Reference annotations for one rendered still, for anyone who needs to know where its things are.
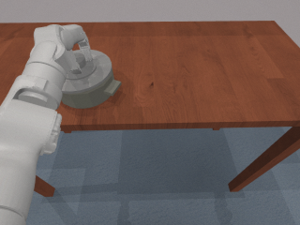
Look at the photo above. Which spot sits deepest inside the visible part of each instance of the left robot hand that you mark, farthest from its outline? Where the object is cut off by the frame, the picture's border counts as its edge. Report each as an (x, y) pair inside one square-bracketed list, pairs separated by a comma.
[(81, 38)]

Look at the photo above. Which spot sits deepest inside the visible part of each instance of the left robot forearm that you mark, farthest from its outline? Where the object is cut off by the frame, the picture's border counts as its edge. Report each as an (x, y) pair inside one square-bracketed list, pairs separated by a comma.
[(46, 70)]

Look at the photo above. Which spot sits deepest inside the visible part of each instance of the lid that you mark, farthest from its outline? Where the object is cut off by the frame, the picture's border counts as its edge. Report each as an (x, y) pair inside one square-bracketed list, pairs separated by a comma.
[(95, 72)]

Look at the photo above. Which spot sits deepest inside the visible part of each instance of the pot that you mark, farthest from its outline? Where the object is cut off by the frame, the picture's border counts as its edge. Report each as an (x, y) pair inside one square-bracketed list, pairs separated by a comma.
[(93, 97)]

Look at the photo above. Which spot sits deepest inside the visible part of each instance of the table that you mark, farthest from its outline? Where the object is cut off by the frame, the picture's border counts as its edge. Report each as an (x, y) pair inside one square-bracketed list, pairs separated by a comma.
[(179, 75)]

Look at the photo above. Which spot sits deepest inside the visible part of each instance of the left robot upper arm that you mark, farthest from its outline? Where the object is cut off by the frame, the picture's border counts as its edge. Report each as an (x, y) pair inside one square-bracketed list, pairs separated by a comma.
[(27, 131)]

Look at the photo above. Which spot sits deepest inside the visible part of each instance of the knob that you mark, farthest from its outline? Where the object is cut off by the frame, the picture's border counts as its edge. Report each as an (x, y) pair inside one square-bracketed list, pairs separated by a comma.
[(80, 59)]

